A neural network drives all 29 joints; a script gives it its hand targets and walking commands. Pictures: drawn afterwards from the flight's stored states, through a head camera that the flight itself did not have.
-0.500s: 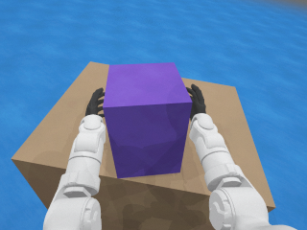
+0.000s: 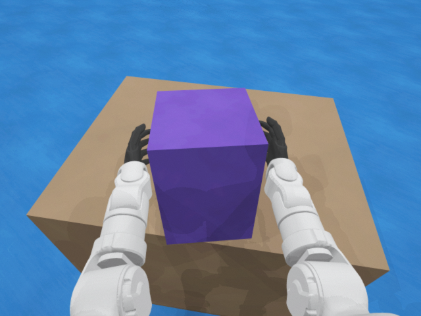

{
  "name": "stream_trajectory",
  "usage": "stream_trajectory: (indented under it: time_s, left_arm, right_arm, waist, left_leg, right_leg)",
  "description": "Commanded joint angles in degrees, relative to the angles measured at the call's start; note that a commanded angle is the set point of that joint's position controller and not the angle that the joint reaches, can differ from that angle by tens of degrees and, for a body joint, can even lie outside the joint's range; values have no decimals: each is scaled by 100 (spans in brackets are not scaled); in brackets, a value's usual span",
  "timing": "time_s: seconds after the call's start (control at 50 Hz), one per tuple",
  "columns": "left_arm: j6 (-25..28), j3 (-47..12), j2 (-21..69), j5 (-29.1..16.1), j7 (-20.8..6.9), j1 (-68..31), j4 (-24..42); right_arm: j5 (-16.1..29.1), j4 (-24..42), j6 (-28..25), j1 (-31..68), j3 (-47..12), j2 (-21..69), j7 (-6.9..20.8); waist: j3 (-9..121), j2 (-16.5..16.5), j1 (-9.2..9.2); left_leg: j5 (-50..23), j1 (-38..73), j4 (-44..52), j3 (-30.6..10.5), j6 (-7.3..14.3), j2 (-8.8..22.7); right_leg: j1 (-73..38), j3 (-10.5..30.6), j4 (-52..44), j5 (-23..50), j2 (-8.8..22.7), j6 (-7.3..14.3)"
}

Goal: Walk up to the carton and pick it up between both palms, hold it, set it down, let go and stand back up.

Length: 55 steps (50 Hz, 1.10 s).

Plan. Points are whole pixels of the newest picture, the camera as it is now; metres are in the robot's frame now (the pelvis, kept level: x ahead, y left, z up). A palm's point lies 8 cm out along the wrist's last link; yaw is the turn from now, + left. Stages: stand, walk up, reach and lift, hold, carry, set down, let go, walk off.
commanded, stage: set down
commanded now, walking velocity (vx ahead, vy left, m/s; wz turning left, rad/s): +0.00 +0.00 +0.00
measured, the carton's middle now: (205, 166) +0.41 +0.00 +0.06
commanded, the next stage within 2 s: none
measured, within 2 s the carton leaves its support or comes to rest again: rests again in 0.76 s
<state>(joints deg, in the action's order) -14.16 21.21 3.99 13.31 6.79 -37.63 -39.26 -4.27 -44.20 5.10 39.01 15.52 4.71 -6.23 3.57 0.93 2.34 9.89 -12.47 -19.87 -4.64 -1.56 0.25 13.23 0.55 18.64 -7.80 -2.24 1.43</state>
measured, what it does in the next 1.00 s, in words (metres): stands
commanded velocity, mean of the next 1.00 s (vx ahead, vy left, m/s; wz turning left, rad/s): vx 0.00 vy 0.00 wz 0.00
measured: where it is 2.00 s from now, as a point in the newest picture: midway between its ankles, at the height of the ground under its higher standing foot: outside the picture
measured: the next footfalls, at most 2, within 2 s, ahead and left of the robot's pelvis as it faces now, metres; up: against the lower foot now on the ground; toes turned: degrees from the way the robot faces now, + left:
none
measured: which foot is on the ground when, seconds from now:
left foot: down 0.00-1.00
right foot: down 0.00-1.00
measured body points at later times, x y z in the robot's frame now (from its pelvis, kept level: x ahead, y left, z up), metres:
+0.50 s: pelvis +0.00 +0.01 +0.00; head +0.00 +0.02 +0.45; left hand +0.40 +0.14 +0.08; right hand +0.39 -0.14 +0.09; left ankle +0.00 +0.14 -0.75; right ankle +0.02 -0.10 -0.75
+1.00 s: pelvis +0.00 +0.00 +0.00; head +0.01 +0.02 +0.45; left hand +0.40 +0.14 +0.07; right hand +0.39 -0.14 +0.08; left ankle +0.00 +0.14 -0.75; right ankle +0.02 -0.10 -0.75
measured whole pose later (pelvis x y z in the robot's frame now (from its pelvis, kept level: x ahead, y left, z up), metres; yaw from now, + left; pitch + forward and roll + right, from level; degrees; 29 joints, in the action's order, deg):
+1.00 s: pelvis +0.00 +0.00 +0.00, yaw +0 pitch +1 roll +0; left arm -1.4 26.5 6.2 20.6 4.1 -37.7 -44.7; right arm -19.8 -48.2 -11.6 36.8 31.6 10.5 -1.4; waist 0.0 2.5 2.5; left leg 9.9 -10.6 -19.4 -3.1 -1.2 0.4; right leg 11.1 -1.0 18.2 -8.0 -1.4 1.2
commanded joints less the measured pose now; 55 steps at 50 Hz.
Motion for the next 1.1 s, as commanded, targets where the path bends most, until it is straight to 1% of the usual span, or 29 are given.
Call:
stream_trajectory:
  time_s: [0.0,0.04,0.06,0.08,0.12,0.14,0.16,0.2,0.22,0.24,0.34,0.36,0.4,0.46,0.5,0.56,0.58,0.6,0.62,0.66,0.78,0.82,0.86,0.9,0.92,0.96,0.98,1.0,1.08]
  left_arm:
    - [800,-2370,3547,-184,-717,-5032,943]
    - [840,-2565,3668,-239,-697,-5162,920]
    - [831,-2425,3610,-219,-737,-4885,566]
    - [925,-2581,3741,-289,-738,-5189,690]
    - [961,-2744,3845,-240,-674,-5260,722]
    - [970,-2557,3758,-114,-670,-4842,578]
    - [940,-2626,3817,-51,-645,-4930,529]
    - [932,-2409,3724,55,-703,-4493,229]
    - [966,-2490,3851,11,-669,-4700,355]
    - [926,-2286,3774,136,-657,-4344,210]
    - [1066,-2224,3780,127,-697,-4402,-8]
    - [1106,-2187,3815,156,-676,-4082,33]
    - [1213,-2074,3683,143,-685,-4106,-24]
    - [1203,-1482,3420,458,-721,-3964,-351]
    - [1282,-1522,3417,444,-732,-4035,-287]
    - [1337,-1545,3233,364,-739,-4043,-349]
    - [1384,-1453,3167,424,-740,-4049,-302]
    - [1320,-1424,3120,526,-748,-3893,-440]
    - [1385,-1355,3066,551,-776,-3945,-415]
    - [1403,-1467,3139,553,-784,-3721,-261]
    - [1370,-1196,3066,697,-880,-3548,-475]
    - [1356,-1257,2997,781,-907,-3460,-393]
    - [1356,-1231,2929,782,-903,-3299,-412]
    - [1383,-1144,2856,824,-956,-3324,-428]
    - [1326,-1185,3023,825,-984,-3148,-498]
    - [1334,-996,2881,855,-1035,-3196,-631]
    - [1316,-965,2849,873,-1048,-2878,-615]
    - [1317,-1101,2991,855,-1028,-2904,-432]
    - [1372,-986,2925,987,-1042,-2829,-434]
  right_arm:
    - [-388,576,-641,4256,-1725,3596,740]
    - [-326,445,-751,4368,-1439,3509,743]
    - [-435,485,-814,4523,-1396,3351,763]
    - [-543,339,-845,4537,-1184,3396,751]
    - [-651,201,-969,4503,-1061,3261,836]
    - [-695,99,-921,4285,-1195,3256,851]
    - [-646,82,-1031,4435,-1039,3137,873]
    - [-882,-140,-1064,3972,-822,3138,880]
    - [-747,76,-1165,4359,-918,3011,918]
    - [-734,0,-1137,4289,-998,2993,951]
    - [-862,-58,-1305,4441,-837,2952,973]
    - [-805,289,-1406,4456,-1099,3009,1004]
    - [-957,152,-1401,4147,-972,2915,1035]
    - [-1167,-46,-1322,4178,-859,2998,1102]
    - [-1284,-118,-1364,3887,-656,2970,1090]
    - [-1471,-250,-1391,3653,-479,2936,1105]
    - [-1494,-119,-1420,3716,-589,2956,1154]
    - [-1513,-253,-1420,3540,-402,2857,1170]
    - [-1560,-292,-1450,3567,-487,2992,1161]
    - [-1668,-362,-1493,3279,-442,2945,1143]
    - [-1764,-336,-1633,3180,-266,2745,1134]
    - [-1766,-432,-1700,3129,-152,2799,1082]
    - [-1720,-275,-1734,3159,-272,2714,1146]
    - [-1888,-501,-1679,2862,-144,2816,1130]
    - [-1959,-446,-1741,2843,-53,2846,1046]
    - [-2070,-272,-1719,3019,21,2763,1061]
    - [-1883,-412,-1697,2761,-184,2821,1076]
    - [-1949,-252,-1774,2762,-142,2774,1089]
    - [-2032,-346,-1824,2581,-147,2821,1074]
  waist:
    - [3667,-195,188]
    - [3609,-478,265]
    - [3284,-413,222]
    - [3417,-492,426]
    - [3361,-643,398]
    - [3025,-645,252]
    - [3337,-881,289]
    - [2881,-766,299]
    - [3248,-914,229]
    - [2779,-777,80]
    - [2887,-581,187]
    - [3338,-482,-34]
    - [3104,-254,58]
    - [2399,-20,-248]
    - [2659,-35,-44]
    - [2423,120,36]
    - [2770,116,-149]
    - [2436,-131,18]
    - [2275,-5,-139]
    - [2471,51,3]
    - [2237,-298,-27]
    - [1999,-364,93]
    - [2043,-286,-61]
    - [1807,-218,34]
    - [1663,-140,252]
    - [1482,-2,96]
    - [1262,-140,-10]
    - [1469,-171,90]
    - [1683,-47,25]
  left_leg:
    - [-844,68,229,639,-91,-270]
    - [-897,176,200,599,-195,-189]
    - [-587,34,274,622,-152,-220]
    - [-762,299,253,573,-183,-175]
    - [-827,442,153,568,-285,-141]
    - [-853,490,196,618,-269,-193]
    - [-1016,706,120,624,-346,-162]
    - [-1052,675,140,642,-314,-140]
    - [-1188,785,130,665,-384,-129]
    - [-1243,790,115,644,-363,-116]
    - [-1223,575,89,683,-347,-130]
    - [-1526,649,23,687,-274,-91]
    - [-1088,454,150,669,-210,-71]
    - [-375,246,416,769,-60,-39]
    - [-536,341,402,783,-80,-32]
    - [-314,159,436,799,-3,-38]
    - [-510,232,382,887,-5,-40]
    - [-357,164,435,851,-41,-51]
    - [-273,145,475,899,-3,-58]
    - [-520,305,415,920,-27,-43]
    - [-457,118,437,975,-30,-95]
    - [-579,230,370,923,-55,-79]
    - [-263,146,488,945,13,-86]
    - [-93,13,540,986,47,-100]
    - [-127,-26,526,937,57,-97]
    - [302,-177,690,944,116,-74]
    - [70,-14,617,1021,112,-106]
    - [-196,116,558,954,64,-98]
    - [-27,90,665,1005,121,-40]
  right_leg:
    - [-2583,-343,365,2857,183,-572]
    - [-2406,-396,308,2671,144,-496]
    - [-2248,-438,195,2323,187,-512]
    - [-1956,-554,206,2195,147,-472]
    - [-1799,-580,226,2146,88,-424]
    - [-1789,-585,106,1950,112,-394]
    - [-1522,-647,100,1754,74,-315]
    - [-1527,-660,75,1855,78,-343]
    - [-1435,-719,-11,1640,2,-287]
    - [-1431,-722,-5,1672,-12,-303]
    - [-1624,-708,12,1927,23,-313]
    - [-1694,-663,71,2194,-8,-315]
    - [-1849,-645,73,2037,17,-351]
    - [-1757,-641,9,1361,74,-415]
    - [-1775,-708,-32,1403,26,-366]
    - [-1762,-652,-22,1458,59,-400]
    - [-1852,-655,59,1652,67,-402]
    - [-1757,-680,9,1448,80,-386]
    - [-1815,-643,0,1459,104,-449]
    - [-1792,-693,34,1707,48,-451]
    - [-1818,-633,20,1773,212,-435]
    - [-1814,-676,43,1858,161,-427]
    - [-1691,-690,-32,1470,169,-456]
    - [-1775,-675,31,1546,234,-520]
    - [-1817,-662,45,1721,222,-537]
    - [-1816,-725,-38,962,193,-529]
    - [-1719,-646,-38,1121,217,-546]
    - [-1719,-712,7,1420,168,-490]
    - [-1768,-690,6,1329,179,-487]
